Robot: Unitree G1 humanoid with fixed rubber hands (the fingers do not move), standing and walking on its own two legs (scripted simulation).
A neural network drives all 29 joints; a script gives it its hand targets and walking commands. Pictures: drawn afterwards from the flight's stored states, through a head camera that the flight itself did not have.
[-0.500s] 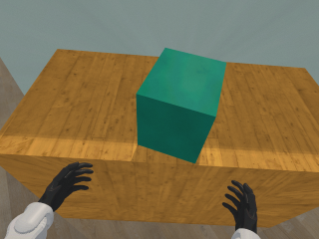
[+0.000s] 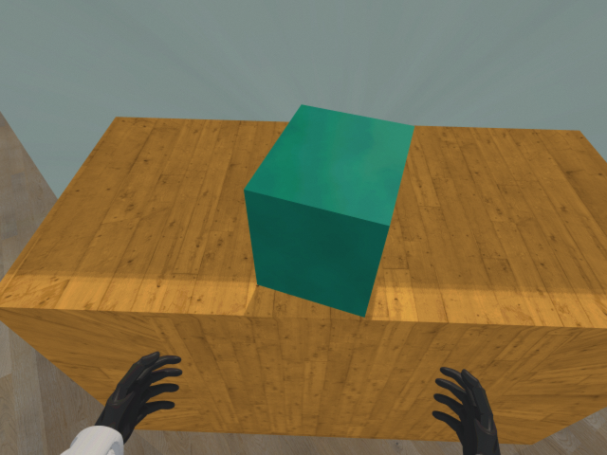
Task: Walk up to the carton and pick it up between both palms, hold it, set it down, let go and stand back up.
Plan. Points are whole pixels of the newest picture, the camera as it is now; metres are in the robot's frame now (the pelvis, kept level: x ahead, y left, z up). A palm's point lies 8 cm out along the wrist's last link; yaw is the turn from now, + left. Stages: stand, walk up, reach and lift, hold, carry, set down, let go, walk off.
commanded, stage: set down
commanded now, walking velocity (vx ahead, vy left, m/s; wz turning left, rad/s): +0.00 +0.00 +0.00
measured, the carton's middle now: (332, 208) +0.48 +0.00 +0.05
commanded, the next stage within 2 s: let go in 0.66 s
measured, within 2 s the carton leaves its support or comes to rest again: neither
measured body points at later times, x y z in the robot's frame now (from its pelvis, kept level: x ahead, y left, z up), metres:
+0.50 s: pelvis +0.00 -0.01 +0.00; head +0.01 +0.00 +0.45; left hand +0.16 +0.23 -0.08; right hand +0.16 -0.22 -0.08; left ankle -0.03 +0.11 -0.75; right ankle +0.00 -0.13 -0.75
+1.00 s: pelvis +0.00 -0.02 +0.00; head +0.01 -0.01 +0.45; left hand +0.17 +0.20 -0.09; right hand +0.16 -0.25 -0.09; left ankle -0.03 +0.11 -0.75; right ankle +0.00 -0.13 -0.75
